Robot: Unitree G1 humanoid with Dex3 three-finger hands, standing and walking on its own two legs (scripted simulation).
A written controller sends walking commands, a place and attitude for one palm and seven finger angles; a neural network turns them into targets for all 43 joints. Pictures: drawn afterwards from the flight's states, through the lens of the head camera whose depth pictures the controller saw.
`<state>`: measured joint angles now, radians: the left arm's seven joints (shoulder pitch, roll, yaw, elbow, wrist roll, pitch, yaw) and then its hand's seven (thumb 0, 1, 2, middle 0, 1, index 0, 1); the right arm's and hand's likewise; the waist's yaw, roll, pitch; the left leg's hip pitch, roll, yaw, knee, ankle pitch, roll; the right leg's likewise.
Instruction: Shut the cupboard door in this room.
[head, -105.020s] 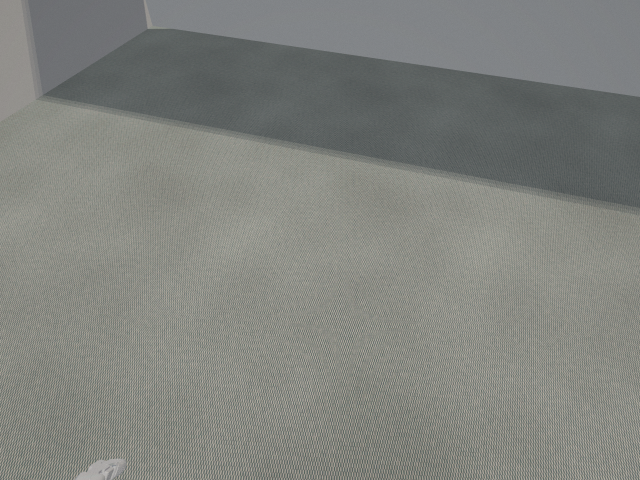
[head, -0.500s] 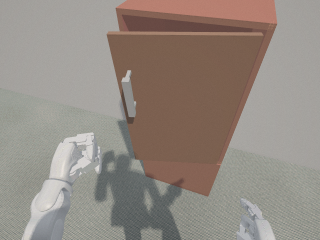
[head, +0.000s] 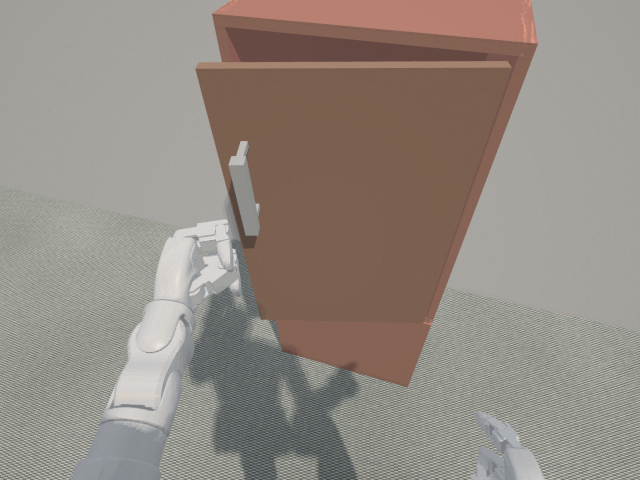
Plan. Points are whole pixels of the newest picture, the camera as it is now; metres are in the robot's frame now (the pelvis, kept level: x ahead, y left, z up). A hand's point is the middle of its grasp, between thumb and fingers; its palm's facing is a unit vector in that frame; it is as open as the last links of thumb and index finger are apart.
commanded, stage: bring the fist close to the handle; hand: left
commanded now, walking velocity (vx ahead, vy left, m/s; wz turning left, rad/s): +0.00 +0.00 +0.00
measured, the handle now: (248, 189) +0.49 +0.13 +0.10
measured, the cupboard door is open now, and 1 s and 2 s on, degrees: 15 15 2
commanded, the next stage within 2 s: push the door shut along its arc in 0.64 s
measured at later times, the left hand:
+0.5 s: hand (262, 238) +0.39 +0.10 +0.11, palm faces +0.00 -1.00 -0.02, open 3.1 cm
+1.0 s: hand (261, 222) +0.42 +0.10 +0.11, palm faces -0.05 -1.00 -0.02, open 3.1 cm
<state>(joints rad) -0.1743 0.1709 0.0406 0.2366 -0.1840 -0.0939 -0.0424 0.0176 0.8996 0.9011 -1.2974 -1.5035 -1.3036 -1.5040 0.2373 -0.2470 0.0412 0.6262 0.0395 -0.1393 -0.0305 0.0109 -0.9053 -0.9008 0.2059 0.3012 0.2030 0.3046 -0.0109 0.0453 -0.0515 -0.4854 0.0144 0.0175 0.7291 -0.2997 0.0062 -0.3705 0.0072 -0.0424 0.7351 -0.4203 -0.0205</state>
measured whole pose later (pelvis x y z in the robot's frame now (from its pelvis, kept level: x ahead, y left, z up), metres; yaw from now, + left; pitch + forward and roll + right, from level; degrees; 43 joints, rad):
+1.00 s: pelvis +0.00 -0.01 +0.00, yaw -1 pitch +6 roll +0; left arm -0.58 0.20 0.11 0.76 -0.16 -0.23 -0.05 0.02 0.90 0.90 -1.30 -1.50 -1.30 -1.50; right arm 0.25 -0.25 0.02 0.65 0.04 -0.05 -0.02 0.01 -0.91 -0.90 0.21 0.30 0.20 0.30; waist -0.06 0.03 -0.06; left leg -0.56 0.03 0.02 0.74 -0.29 0.00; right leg -0.45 0.02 -0.04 0.75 -0.41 -0.03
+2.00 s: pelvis -0.01 +0.00 -0.03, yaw -2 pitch +18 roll -1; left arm -1.15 0.41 0.25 1.29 -0.09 -0.27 -0.26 0.02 0.90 0.90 -1.30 -1.50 -1.30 -1.50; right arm 0.42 -0.28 0.01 0.69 0.00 -0.05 0.00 0.00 -0.91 -0.90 0.21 0.30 0.20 0.30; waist -0.23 0.06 -0.08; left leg -0.87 0.05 0.02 0.89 -0.33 0.01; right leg -0.75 0.04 -0.03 0.88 -0.44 -0.03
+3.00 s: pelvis -0.03 +0.01 -0.04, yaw -2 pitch +21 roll -2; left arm -1.31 0.31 0.27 1.40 0.03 -0.28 0.25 -0.02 0.94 0.99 -1.30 -1.50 -1.30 -1.50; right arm 0.52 -0.26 0.01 0.72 -0.08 -0.07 0.09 0.00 -0.91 -0.90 0.21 0.30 0.20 0.30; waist -0.27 0.08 -0.11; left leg -1.01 0.04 0.01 0.95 -0.31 0.02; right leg -0.89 0.04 -0.04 0.95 -0.42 -0.01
